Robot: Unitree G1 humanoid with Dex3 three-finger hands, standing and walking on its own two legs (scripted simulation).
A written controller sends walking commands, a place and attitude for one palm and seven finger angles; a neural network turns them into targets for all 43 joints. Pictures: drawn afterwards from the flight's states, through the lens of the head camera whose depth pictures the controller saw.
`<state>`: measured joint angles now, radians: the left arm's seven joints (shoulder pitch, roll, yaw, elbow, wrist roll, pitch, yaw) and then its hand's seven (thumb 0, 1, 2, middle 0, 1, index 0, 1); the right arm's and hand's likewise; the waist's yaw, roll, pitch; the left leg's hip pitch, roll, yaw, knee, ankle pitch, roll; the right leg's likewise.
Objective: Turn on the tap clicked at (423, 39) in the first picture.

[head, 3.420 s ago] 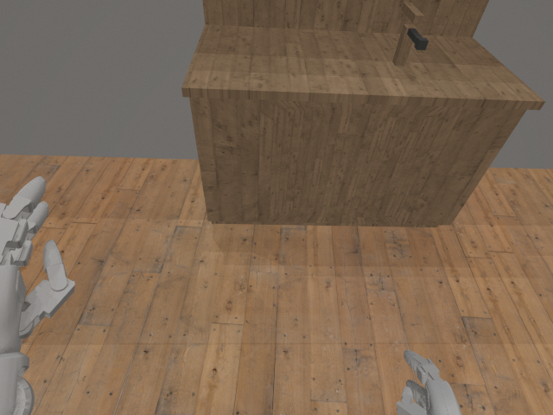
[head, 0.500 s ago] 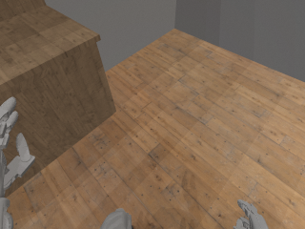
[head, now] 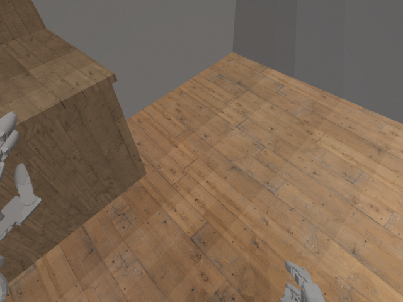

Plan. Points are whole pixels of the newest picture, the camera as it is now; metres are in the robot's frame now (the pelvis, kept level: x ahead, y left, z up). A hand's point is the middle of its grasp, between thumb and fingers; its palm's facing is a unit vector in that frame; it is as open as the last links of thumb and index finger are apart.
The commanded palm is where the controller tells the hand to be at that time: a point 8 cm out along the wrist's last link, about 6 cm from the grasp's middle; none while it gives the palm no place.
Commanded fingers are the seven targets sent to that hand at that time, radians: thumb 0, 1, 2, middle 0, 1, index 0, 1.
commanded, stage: turn to face it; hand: left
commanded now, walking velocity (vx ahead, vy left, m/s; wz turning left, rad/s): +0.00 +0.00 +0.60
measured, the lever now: out of the picture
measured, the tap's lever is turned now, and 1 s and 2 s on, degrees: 0 0 0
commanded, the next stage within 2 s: take the last steps up to it in 0.78 s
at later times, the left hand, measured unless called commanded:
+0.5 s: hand (4, 192) +0.21 +0.27 +0.20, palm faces +0.56 -0.71 -0.43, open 7.4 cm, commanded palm +0.14 +0.30 +0.20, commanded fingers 0.00 0.90 0.90 -0.20 -0.30 -0.20 -0.30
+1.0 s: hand (13, 292) +0.10 +0.20 +0.20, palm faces +0.71 -0.55 -0.43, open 7.4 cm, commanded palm +0.03 +0.22 +0.20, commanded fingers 0.00 0.90 0.90 -0.20 -0.30 -0.20 -0.30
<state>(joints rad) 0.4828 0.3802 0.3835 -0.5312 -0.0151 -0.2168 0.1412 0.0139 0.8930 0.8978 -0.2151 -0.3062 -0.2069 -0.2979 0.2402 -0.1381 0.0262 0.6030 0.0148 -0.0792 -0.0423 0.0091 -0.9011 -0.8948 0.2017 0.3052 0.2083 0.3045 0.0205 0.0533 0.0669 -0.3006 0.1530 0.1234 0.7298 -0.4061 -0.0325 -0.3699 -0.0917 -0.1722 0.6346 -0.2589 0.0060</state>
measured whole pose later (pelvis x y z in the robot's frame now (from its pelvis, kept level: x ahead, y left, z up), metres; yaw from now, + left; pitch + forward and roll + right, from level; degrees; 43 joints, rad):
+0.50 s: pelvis +0.05 -0.01 +0.01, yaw +14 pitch +0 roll -2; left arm 0.48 0.42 0.42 -0.63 -0.05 -0.20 0.15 0.02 0.89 0.90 -0.21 -0.31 -0.21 -0.30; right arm 0.17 -0.15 -0.01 0.56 0.01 -0.08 -0.01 0.01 -0.91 -0.90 0.19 0.30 0.20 0.30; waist -0.02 -0.01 0.07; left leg -0.36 0.07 0.02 0.59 -0.23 0.00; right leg -0.46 -0.05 -0.09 1.00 -0.49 0.08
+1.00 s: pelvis +0.01 -0.10 +0.02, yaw +27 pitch -1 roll +3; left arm 0.48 0.36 0.34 -0.48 -0.04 -0.19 0.16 0.02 0.89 0.90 -0.22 -0.31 -0.21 -0.30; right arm 0.20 -0.27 -0.04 0.62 -0.01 -0.06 -0.08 0.01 -0.91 -0.90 0.20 0.30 0.20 0.30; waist -0.02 -0.01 0.03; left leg -0.36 0.03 0.06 0.89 -0.40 -0.03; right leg -0.27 -0.08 -0.23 0.48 -0.20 -0.09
